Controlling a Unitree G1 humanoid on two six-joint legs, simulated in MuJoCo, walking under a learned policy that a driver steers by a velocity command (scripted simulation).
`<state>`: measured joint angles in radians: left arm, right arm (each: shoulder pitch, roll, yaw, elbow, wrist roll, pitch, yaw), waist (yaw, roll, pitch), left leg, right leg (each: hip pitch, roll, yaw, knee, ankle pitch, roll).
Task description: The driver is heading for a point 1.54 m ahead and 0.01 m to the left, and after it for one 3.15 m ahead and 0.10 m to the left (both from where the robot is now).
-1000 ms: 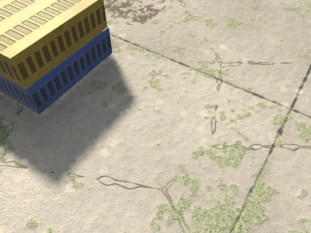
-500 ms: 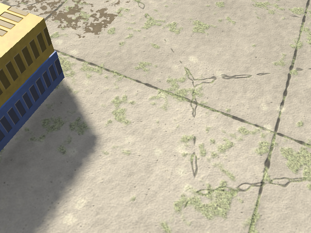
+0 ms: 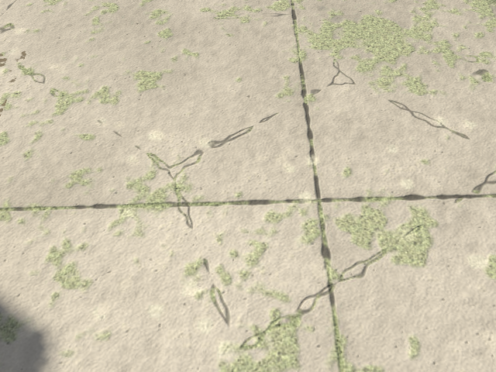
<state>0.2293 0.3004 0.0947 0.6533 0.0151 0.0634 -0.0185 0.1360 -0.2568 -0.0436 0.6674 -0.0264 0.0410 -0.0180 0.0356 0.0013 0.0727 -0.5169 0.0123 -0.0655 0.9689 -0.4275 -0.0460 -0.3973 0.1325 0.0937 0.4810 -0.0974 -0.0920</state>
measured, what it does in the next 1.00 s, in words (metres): walks ahead: left foot, then right foot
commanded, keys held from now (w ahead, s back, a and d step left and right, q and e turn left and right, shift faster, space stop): e+shift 0.14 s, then shift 0.44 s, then w+shift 0.12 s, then w+q+shift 0.30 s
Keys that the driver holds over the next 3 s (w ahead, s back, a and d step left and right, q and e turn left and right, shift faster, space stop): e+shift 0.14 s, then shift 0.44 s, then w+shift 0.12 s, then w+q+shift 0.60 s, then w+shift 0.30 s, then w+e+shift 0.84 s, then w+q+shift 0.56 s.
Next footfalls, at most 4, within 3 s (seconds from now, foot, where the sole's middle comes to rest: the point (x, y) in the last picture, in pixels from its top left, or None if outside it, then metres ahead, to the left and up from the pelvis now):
0.18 left None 0.09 0.13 -0.77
0.56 right None -0.03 -0.06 -0.77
1.02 left None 0.25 0.13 -0.77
1.48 right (265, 268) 0.72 0.02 -0.77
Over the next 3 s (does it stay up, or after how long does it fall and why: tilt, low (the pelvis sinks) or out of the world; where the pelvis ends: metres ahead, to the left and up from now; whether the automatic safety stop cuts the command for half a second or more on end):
stays up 1.92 0.06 0.01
